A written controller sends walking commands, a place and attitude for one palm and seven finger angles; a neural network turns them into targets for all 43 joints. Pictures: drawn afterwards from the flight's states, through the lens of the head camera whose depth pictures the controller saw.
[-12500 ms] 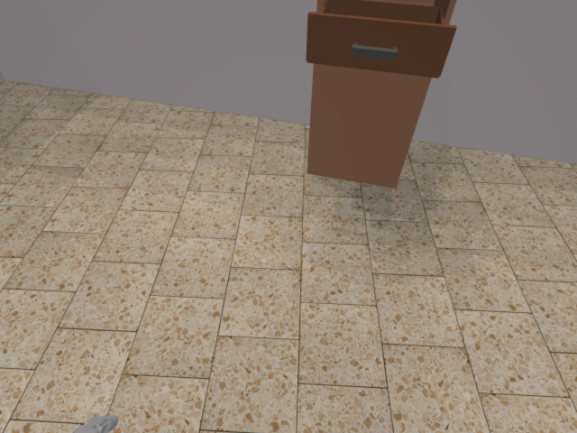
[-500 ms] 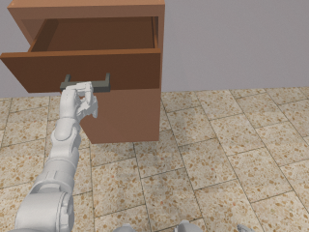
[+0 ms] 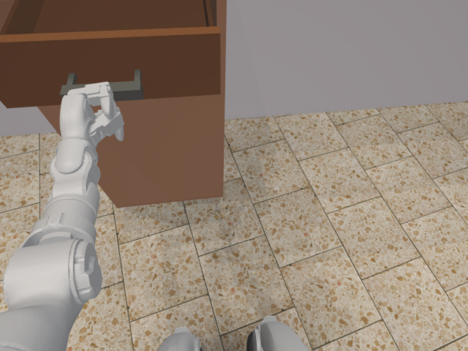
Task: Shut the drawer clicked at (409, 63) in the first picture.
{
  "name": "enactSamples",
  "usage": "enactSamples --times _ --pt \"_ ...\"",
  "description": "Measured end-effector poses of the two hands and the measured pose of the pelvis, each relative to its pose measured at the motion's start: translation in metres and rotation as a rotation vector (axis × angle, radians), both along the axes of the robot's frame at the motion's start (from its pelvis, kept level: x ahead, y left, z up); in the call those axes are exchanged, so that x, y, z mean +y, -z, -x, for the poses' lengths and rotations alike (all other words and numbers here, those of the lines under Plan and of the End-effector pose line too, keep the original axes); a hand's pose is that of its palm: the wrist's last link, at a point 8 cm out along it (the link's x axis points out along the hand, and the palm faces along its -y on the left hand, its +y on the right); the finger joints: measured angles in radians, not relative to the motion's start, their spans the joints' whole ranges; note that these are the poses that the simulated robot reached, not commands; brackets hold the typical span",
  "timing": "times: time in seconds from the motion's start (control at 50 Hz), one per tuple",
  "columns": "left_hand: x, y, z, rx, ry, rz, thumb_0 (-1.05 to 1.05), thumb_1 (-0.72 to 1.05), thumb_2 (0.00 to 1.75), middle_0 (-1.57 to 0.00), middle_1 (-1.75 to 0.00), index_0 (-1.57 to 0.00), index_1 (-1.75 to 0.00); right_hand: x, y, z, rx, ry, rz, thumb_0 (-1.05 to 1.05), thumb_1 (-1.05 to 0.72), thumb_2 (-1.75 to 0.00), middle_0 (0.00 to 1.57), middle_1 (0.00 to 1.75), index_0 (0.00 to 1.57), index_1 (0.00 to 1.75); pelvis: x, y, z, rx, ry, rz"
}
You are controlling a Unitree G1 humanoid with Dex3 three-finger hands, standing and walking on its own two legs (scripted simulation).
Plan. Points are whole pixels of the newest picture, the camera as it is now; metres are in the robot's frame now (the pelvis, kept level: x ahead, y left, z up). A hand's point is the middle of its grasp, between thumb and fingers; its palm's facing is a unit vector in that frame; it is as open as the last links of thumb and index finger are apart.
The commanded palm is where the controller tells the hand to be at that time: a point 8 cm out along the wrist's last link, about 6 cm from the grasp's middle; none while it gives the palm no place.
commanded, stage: push the drawer shut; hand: left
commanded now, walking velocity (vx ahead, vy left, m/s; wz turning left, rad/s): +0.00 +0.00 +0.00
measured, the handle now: (104, 84) +0.57 +0.20 +0.09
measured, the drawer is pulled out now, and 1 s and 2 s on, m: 0.11 0.00 0.00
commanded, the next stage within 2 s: pull the fist back off the drawer in 1.24 s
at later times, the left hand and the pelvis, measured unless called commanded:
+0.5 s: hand (120, 93) +0.54 +0.17 +0.09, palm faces +0.07 -1.00 -0.02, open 3.2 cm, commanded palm +0.54 +0.21 +0.09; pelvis +0.00 +0.01 -0.01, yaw +0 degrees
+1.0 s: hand (122, 68) +0.60 +0.17 +0.09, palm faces +0.07 -1.00 -0.02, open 3.4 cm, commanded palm +0.59 +0.21 +0.09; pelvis +0.02 +0.01 -0.01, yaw -1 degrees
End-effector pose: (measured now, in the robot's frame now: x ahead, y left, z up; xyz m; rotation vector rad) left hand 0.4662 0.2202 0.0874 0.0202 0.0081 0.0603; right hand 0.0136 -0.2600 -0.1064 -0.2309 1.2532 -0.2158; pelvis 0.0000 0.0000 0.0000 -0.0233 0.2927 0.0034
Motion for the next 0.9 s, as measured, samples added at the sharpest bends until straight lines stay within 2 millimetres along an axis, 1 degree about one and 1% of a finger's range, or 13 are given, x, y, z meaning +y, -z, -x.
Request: enactSamples --times 0.12,0.24,0.46,0.64,0.9 --pt "0.002 0.0 -0.011 0.002 -0.001 0.002 0.01 0.85 0.93 -1.39 -1.59 -1.4 -1.6 0.003 -0.001 0.01 0.043 0.014 0.001 0.01 -0.91 -0.9 0.2 0.3 0.2 0.3 0.003 0.001 -0.003 0.013 0.001 0.005" --pt "0.002 -0.001 -0.021 0.006 -0.005 0.002 0.01 0.85 0.93 -1.39 -1.59 -1.4 -1.6 0.007 0.0 0.015 0.073 0.015 -0.002 0.01 -0.91 -0.9 0.2 0.3 0.2 0.3 0.005 0.002 -0.004 0.025 -0.002 0.01" --pt "0.003 -0.002 -0.048 0.02 -0.009 0.0 0.01 0.84 0.94 -1.4 -1.59 -1.4 -1.6 0.01 0.0 0.026 0.119 0.016 0.01 0.0 -0.91 -0.9 0.2 0.3 0.2 0.3 0.007 0.007 -0.004 0.067 -0.008 0.02" --pt "0.002 -0.003 -0.073 0.025 -0.017 0.0 0.02 0.86 0.95 -1.39 -1.59 -1.4 -1.6 0.011 -0.002 0.046 0.2 0.035 0.02 0.0 -0.91 -0.9 0.2 0.3 0.2 0.3 0.008 0.011 -0.006 0.106 -0.009 0.029" --pt "0.004 -0.006 -0.106 0.039 -0.013 0.003 0.04 0.87 0.94 -1.39 -1.59 -1.4 -1.6 0.02 -0.015 0.077 0.31 0.095 0.02 0.0 -0.91 -0.9 0.2 0.3 0.2 0.3 0.009 0.01 -0.013 0.145 0.003 0.04"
